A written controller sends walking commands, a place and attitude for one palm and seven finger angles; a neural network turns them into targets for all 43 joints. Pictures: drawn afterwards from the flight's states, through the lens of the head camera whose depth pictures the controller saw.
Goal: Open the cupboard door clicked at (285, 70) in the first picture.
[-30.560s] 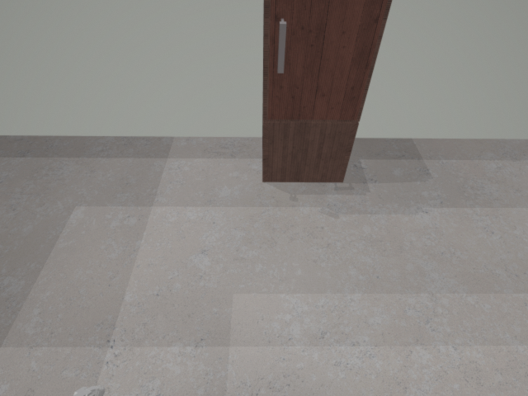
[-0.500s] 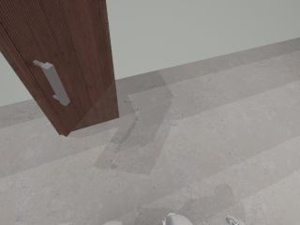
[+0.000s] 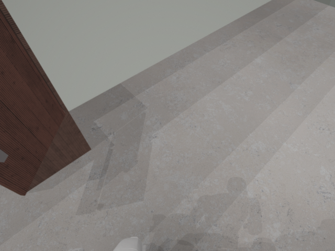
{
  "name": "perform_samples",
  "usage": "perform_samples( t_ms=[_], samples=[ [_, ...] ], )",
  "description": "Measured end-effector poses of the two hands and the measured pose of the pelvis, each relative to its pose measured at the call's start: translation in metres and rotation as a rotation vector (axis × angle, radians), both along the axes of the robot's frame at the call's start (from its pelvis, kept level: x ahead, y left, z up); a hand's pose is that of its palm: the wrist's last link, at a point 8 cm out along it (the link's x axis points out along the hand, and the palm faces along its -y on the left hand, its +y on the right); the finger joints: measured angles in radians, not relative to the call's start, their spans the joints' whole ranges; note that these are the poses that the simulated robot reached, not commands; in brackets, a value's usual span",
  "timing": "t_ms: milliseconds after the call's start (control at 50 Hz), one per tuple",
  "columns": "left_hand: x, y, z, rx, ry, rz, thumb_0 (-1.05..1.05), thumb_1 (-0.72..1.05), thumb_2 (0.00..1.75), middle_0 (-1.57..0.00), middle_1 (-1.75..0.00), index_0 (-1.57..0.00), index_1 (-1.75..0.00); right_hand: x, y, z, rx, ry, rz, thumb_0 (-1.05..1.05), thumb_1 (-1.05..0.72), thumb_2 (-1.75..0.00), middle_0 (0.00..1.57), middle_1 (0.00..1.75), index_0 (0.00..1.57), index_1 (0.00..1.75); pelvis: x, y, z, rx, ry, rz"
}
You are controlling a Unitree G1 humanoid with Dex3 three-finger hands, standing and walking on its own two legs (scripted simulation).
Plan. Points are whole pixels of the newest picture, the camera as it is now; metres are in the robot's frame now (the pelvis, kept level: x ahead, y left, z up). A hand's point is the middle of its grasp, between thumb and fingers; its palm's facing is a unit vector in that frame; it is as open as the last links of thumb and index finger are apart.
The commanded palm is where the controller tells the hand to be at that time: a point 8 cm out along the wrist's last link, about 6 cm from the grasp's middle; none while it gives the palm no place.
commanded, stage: walk to a spot facing it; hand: left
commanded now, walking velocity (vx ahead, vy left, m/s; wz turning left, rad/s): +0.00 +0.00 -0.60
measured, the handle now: out of the picture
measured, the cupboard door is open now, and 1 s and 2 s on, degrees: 42 42 42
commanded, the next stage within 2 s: turn to face it in 1.54 s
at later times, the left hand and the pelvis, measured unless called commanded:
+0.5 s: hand (125, 219) +0.21 +0.13 -0.16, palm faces -0.28 -0.93 -0.24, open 7.4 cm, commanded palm none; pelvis +0.06 -0.03 -0.01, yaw -17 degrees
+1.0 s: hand (169, 151) +0.43 +0.02 -0.15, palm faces -0.54 -0.82 -0.16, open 7.4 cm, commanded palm none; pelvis +0.25 -0.09 +0.01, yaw -33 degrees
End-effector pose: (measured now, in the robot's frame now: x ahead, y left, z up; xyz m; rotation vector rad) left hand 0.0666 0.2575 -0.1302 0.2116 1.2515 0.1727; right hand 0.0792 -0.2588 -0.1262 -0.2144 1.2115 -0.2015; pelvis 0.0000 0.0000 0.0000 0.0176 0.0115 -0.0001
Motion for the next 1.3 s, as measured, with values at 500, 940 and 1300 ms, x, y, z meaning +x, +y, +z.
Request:
perform_samples(
  t_ms=[500, 940, 1300],
  samples=[
    [0.149, -0.075, 0.005, -0.027, -0.103, -0.331, 0.01, 0.91, 0.9, -0.2, -0.3, -0.2, -0.29, -0.098, -0.031, -0.016, 0.041, 0.164, -0.333, 0.0, -0.91, -0.9, 0.2, 0.3, 0.2, 0.29, 0.057, -0.034, -0.007, -0.028, 0.005, -0.303],
    [0.342, -0.149, -0.005, -0.098, 0.008, -0.539, 0.01, 0.91, 0.9, -0.19, -0.3, -0.2, -0.29, 0.047, -0.019, 0.008, 0.051, 0.042, -0.529, 0.0, -0.92, -0.9, 0.2, 0.3, 0.2, 0.29, 0.227, -0.07, 0.008, -0.021, 0.023, -0.553],
    [0.493, -0.355, 0.003, -0.097, -0.109, -0.731, 0.0, 0.91, 0.9, -0.2, -0.3, -0.2, -0.29, 0.069, -0.095, -0.016, 0.202, 0.249, -0.78, 0.01, -0.91, -0.9, 0.2, 0.3, 0.2, 0.29, 0.333, -0.212, 0.0, -0.006, -0.007, -0.657]
  ],
)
